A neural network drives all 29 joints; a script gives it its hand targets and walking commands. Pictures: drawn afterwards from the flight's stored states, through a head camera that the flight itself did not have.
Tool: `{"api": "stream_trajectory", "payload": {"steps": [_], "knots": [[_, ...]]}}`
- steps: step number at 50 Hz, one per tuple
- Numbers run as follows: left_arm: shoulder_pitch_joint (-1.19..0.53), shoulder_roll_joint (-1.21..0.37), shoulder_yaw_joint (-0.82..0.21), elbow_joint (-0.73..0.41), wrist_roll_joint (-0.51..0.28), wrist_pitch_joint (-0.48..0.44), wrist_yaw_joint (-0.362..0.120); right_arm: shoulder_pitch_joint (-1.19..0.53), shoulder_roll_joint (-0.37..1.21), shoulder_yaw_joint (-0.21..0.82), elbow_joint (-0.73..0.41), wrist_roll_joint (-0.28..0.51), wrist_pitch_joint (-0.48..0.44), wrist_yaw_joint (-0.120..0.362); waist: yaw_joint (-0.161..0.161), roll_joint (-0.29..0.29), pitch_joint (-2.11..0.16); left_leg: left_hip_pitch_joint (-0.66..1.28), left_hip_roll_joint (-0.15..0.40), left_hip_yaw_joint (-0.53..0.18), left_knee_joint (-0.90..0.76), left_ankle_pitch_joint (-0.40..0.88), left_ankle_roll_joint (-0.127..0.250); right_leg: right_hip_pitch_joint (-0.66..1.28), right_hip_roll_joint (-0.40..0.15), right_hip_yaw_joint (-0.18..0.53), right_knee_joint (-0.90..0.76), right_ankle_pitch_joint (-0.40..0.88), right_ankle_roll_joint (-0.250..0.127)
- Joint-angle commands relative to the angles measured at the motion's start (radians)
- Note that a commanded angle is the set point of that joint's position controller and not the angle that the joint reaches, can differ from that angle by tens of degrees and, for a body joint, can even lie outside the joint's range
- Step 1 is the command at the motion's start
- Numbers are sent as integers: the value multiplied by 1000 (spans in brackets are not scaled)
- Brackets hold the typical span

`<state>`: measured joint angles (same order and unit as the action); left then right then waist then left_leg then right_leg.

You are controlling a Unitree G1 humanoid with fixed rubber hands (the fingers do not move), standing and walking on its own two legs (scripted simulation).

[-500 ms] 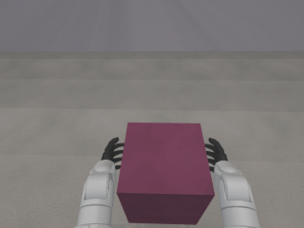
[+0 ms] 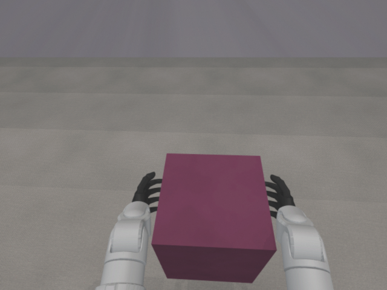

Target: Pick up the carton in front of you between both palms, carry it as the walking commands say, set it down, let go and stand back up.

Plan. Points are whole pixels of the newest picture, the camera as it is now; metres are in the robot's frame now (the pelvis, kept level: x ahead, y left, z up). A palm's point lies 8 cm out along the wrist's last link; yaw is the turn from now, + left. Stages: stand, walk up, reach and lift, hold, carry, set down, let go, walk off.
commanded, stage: hold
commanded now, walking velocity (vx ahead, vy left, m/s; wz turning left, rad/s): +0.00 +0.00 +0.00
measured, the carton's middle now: (211, 220) +0.29 -0.02 -0.05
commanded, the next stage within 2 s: set down in 0.30 s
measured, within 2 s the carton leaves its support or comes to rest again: neither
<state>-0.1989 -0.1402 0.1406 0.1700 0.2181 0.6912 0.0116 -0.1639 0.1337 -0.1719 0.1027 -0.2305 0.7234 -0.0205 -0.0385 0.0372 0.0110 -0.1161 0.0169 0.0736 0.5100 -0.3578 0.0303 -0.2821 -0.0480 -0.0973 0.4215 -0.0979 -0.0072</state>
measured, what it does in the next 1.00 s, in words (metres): lowers itself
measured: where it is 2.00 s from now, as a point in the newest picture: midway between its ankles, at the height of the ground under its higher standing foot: outside the picture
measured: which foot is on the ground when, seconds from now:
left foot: down 0.00-1.00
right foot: down 0.00-1.00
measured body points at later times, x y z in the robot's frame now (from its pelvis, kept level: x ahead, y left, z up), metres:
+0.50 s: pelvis -0.02 -0.06 +0.00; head -0.03 -0.08 +0.45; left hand +0.28 +0.14 +0.03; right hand +0.31 -0.17 +0.02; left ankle -0.05 +0.09 -0.74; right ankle +0.08 -0.14 -0.74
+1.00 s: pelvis -0.05 -0.05 -0.09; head +0.16 -0.06 +0.30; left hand +0.36 +0.13 -0.17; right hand +0.35 -0.17 -0.18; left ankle -0.05 +0.09 -0.74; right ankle +0.08 -0.14 -0.74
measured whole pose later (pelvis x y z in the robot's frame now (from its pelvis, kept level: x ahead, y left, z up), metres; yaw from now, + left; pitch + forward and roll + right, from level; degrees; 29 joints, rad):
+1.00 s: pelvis -0.05 -0.05 -0.09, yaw +6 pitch +28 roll +2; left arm -0.70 -0.05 0.38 0.65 0.21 0.14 -0.03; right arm -0.60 0.15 -0.39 0.47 -0.24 0.18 -0.09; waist -0.02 0.05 0.01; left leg -1.12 -0.05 -0.07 1.09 -0.46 -0.04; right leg -1.26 0.01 0.02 0.98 -0.21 -0.01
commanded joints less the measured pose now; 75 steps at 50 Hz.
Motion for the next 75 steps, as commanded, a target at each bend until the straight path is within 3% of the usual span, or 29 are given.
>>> {"api": "stream_trajectory", "payload": {"steps": [1, 2, 4, 7, 9, 12, 17, 21, 25, 30, 33, 37, 41, 46, 49, 54, 62, 67, 75], "knots": [[-343, -847, -441, -37, -147, -80, -164, -490, 828, 614, -125, 258, -65, 224, 80, -6, -262, -46, -84, -199, -175, 539, -4, 415, 155, 159, 11, 320, 17], [-342, -858, -438, -16, -143, -82, -164, -509, 811, 618, -107, 263, -69, 230, 90, 17, -266, -41, -83, -194, -191, 468, -6, 422, 155, 155, 5, 266, 14], [-394, -876, -485, -49, -182, -82, -175, -489, 828, 622, -107, 254, -78, 223, 64, -3, -263, -72, -71, -195, -187, 454, -18, 442, 163, 149, -2, 214, 5], [-488, -882, -560, -86, -247, -82, -207, -393, 831, 540, -39, 192, -75, 202, -23, -23, -233, -118, -51, -203, -205, 362, -24, 463, 167, 145, -8, 152, -10], [-512, -866, -550, -54, -242, -83, -225, -391, 830, 502, -6, 164, -76, 196, -40, -11, -188, -177, -51, -197, -225, 260, -19, 483, 159, 144, -11, 114, -15], [-485, -856, -484, 21, -198, -83, -231, -455, 849, 498, 11, 165, -76, 209, -8, 4, -126, -246, -55, -190, -264, 114, 2, 493, 150, 141, -10, 47, -4], [-528, -904, -452, 39, -181, -102, -232, -558, 928, 560, 14, 223, -77, 242, 63, -7, -161, -334, -60, -187, -270, 40, 33, 584, 136, 147, -3, 11, 17], [-669, -839, -304, 185, -108, -141, -263, -688, 965, 462, 186, 178, -96, 235, 98, -65, -134, -382, -82, -151, -197, -59, 51, 540, 109, 183, -18, -177, 25], [-829, -768, -123, 398, -6, -230, -304, -786, 973, 262, 411, 74, -170, 202, 80, -92, -131, -427, -94, -132, -61, -85, 39, 431, 78, 259, -27, -362, 35], [-869, -596, 74, 523, 114, -315, -283, -812, 794, 8, 513, -60, -264, 114, 43, -43, -123, -559, -93, -154, 77, -52, 21, 291, 82, 303, 70, -342, 31], [-850, -528, 130, 558, 160, -372, -271, -815, 723, -53, 522, -90, -335, 86, 34, -16, -199, -638, -108, -151, 143, -12, 15, 197, 97, 285, 155, -243, 27], [-855, -570, 71, 554, 122, -491, -282, -850, 750, 39, 508, -61, -469, 75, 41, -15, -398, -816, -138, -151, 232, 38, 10, 144, 109, 257, 298, -2, 24], [-914, -670, -85, 533, 13, -592, -273, -924, 822, 200, 455, -4, -576, 74, 30, -49, -656, -1036, -159, -146, 330, 48, 2, 136, 125, 243, 457, 200, 13], [-1017, -747, -275, 456, -94, -610, -225, -1020, 862, 388, 355, 72, -592, 77, 21, -42, -1014, -1164, -186, -117, 442, 57, -28, 111, 146, 203, 618, 237, 16], [-1041, -783, -315, 435, -119, -584, -203, -1041, 847, 430, 340, 105, -569, 97, 3, -34, -1098, -1188, -200, -106, 502, 34, -40, -19, 162, 162, 687, 185, 20], [-1051, -873, -278, 493, -117, -515, -201, -1050, 837, 367, 410, 92, -514, 154, -44, -19, -1018, -1273, -206, -113, 573, -13, -51, -291, 175, 120, 755, 82, 14], [-1124, -872, -233, 540, -96, -491, -167, -1112, 765, 201, 521, 57, -487, 243, -96, 36, -965, -1329, -197, -142, 667, 89, -72, -675, 173, 80, 872, 80, 4], [-1200, -856, -275, 505, -119, -512, -119, -1168, 737, 182, 526, 78, -495, 260, -114, 52, -1063, -1352, -199, -139, 763, 158, -81, -796, 169, 65, 970, 115, 17], [-1339, -804, -320, 459, -157, -499, -84, -1273, 704, 184, 498, 130, -471, 258, -124, 62, -1204, -1429, -220, -88, 907, 111, -88, -852, 170, 51, 1096, 126, 36]]}}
